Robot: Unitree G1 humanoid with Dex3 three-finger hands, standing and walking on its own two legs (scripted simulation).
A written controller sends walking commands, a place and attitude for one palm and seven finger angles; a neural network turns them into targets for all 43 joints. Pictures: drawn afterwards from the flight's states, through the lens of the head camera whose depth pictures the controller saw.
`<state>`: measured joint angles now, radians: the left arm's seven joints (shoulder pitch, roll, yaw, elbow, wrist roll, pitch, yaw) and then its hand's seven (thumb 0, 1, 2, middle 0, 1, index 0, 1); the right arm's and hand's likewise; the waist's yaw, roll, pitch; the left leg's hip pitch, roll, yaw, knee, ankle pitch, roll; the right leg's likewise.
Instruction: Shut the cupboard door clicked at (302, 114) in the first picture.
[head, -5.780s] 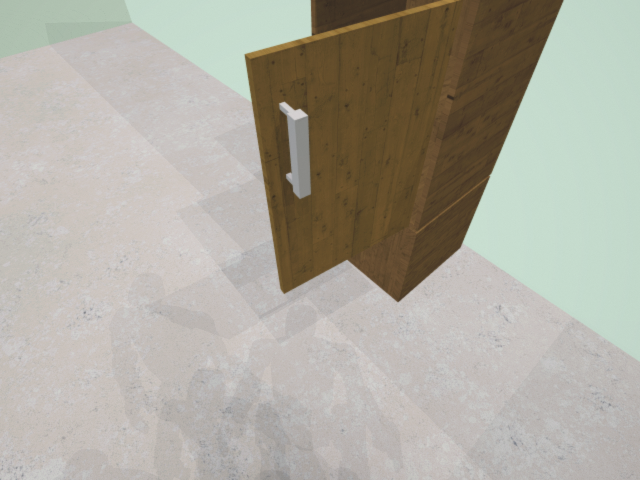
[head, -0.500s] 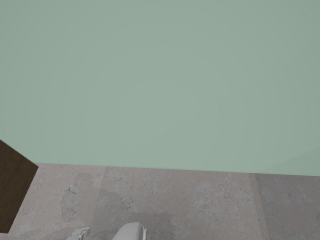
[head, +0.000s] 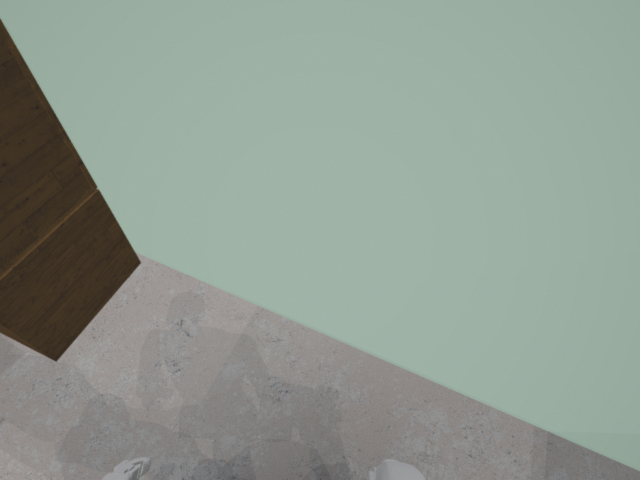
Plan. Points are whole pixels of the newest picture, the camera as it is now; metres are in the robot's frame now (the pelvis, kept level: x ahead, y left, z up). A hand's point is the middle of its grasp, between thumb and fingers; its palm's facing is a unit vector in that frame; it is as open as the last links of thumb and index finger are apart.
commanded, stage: turn to face it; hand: left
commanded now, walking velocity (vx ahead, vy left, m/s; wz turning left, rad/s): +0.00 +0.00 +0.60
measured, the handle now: out of the picture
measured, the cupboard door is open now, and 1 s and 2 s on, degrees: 82 82 82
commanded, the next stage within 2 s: take the last steps up to it in 1.60 s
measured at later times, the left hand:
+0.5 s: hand out of the picture +0.00 +0.16 -0.17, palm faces +0.32 -0.92 -0.23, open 7.3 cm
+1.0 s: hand out of the picture +0.03 +0.22 -0.15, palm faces +0.54 -0.80 -0.25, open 7.4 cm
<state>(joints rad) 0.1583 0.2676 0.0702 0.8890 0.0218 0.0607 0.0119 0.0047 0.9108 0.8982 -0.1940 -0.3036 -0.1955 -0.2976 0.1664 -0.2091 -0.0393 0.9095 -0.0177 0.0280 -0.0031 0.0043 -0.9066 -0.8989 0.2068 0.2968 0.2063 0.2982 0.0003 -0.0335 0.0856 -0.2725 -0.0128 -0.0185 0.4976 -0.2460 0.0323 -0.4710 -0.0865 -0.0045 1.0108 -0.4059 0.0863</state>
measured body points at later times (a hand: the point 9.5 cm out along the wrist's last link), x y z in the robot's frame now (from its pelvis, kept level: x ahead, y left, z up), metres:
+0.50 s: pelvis +0.01 -0.03 +0.00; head +0.07 -0.01 +0.44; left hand -0.02 +0.21 -0.15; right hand +0.18 -0.26 -0.14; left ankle -0.03 +0.08 -0.71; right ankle +0.01 -0.16 -0.74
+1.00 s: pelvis +0.03 -0.02 +0.00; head +0.06 +0.01 +0.45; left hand +0.00 +0.27 -0.13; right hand +0.21 -0.21 -0.14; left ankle -0.02 +0.07 -0.74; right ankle +0.11 -0.15 -0.70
